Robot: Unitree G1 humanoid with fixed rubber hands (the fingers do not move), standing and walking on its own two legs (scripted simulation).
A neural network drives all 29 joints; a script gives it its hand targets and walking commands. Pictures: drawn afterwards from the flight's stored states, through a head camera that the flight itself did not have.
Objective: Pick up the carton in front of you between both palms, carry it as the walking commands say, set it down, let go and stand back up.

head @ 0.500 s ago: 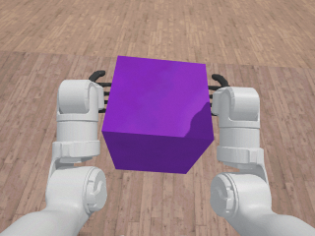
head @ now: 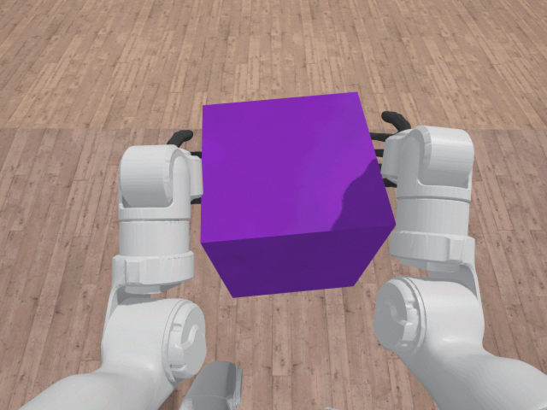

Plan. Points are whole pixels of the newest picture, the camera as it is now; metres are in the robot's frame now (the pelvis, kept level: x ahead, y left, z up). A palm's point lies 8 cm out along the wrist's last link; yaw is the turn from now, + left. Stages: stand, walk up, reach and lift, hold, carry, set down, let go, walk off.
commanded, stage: carry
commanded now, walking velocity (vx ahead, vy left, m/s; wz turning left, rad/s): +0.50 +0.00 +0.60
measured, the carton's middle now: (287, 207) +0.40 +0.00 +0.04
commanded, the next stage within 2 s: none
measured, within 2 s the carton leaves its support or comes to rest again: neither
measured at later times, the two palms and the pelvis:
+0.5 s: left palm out of the picture +0.71 +0.22 +0.20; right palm out of the picture +0.75 -0.06 +0.22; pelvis +0.34 +0.04 +0.05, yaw +10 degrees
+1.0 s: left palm out of the picture +1.00 +0.33 +0.28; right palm out of the picture +1.06 +0.05 +0.28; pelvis +0.66 +0.10 +0.10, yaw +13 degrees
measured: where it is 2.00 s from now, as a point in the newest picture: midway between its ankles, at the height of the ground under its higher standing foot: (233, 115)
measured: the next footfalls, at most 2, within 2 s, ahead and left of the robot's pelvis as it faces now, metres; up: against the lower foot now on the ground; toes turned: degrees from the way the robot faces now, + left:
left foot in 0.20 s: +0.35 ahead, +0.13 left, +0.05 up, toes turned +13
right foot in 0.56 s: +0.59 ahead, -0.05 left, +0.08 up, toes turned +7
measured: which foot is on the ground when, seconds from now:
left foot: up 0.00-0.18, down 0.20-0.56, up 0.58-0.88, down 0.90-1.00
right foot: down 0.00-0.24, up 0.26-0.54, down 0.56-0.90, up 0.92-1.00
